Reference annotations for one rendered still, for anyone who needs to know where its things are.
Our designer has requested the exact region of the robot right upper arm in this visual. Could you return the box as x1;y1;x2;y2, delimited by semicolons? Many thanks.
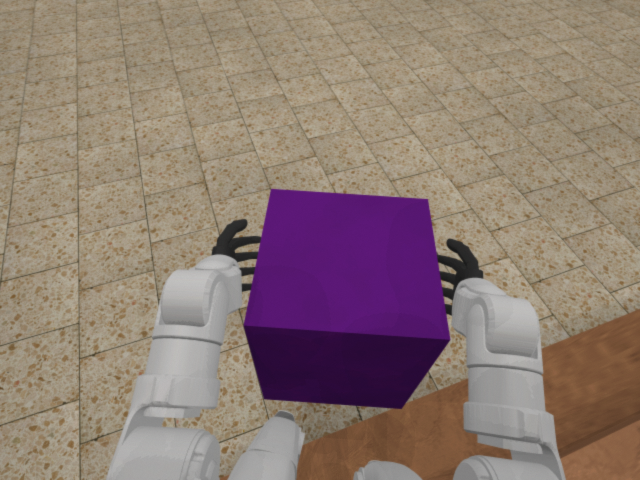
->
453;455;559;480

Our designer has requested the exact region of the robot left thigh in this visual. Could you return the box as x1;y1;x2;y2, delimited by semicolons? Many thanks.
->
227;417;305;480

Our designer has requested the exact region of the left robot hand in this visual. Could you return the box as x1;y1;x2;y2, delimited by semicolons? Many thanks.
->
212;219;261;292

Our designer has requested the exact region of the carton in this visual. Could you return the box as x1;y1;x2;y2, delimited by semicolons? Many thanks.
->
244;189;450;409

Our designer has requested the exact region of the robot left shin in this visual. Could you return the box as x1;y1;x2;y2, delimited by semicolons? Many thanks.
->
274;410;295;422

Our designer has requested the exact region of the right robot hand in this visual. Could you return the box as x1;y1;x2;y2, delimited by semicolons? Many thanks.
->
437;239;483;316

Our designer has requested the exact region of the robot left forearm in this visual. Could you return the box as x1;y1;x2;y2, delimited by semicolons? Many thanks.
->
106;254;242;480

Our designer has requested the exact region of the robot left upper arm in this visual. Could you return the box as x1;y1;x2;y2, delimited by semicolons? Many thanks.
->
109;426;220;480

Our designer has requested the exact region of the robot right forearm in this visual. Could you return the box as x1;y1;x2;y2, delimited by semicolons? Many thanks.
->
451;278;566;480

